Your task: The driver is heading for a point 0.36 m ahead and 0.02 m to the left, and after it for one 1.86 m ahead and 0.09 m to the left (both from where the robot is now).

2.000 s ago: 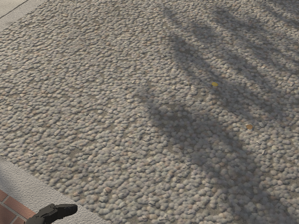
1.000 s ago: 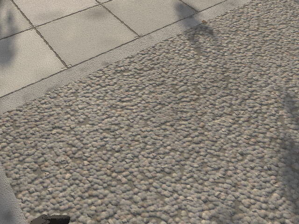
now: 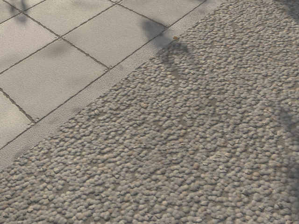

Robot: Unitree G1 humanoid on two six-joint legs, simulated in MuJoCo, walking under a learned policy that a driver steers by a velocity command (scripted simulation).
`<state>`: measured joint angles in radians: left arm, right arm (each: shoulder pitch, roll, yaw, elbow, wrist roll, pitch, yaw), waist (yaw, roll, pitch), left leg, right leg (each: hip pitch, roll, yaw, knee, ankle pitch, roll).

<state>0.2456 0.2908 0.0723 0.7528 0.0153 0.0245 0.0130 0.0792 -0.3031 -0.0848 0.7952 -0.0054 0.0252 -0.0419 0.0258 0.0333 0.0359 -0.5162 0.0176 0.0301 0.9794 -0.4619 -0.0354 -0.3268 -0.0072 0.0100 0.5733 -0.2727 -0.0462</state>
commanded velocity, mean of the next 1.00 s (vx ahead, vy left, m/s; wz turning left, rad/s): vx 0.14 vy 0.00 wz -0.21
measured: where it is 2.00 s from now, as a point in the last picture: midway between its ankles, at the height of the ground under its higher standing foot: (181, 184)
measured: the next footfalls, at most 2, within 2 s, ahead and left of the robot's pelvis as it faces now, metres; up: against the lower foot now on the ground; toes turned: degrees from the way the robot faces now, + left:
left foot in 0.38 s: +0.08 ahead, +0.14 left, +0.00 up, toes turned -11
right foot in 0.62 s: +0.02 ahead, -0.11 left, +0.00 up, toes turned -7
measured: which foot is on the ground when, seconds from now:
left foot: up 0.00-0.36, down 0.38-0.70, up 0.72-0.96, down 0.98-1.00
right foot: down 0.00-0.38, up 0.40-0.60, down 0.62-0.98, up 1.00-1.00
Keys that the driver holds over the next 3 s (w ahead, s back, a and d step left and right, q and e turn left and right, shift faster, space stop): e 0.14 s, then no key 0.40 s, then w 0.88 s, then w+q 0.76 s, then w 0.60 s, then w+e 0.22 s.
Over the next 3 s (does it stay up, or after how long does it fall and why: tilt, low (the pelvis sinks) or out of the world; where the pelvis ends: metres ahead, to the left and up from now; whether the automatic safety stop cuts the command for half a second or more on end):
stays up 1.22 0.09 0.00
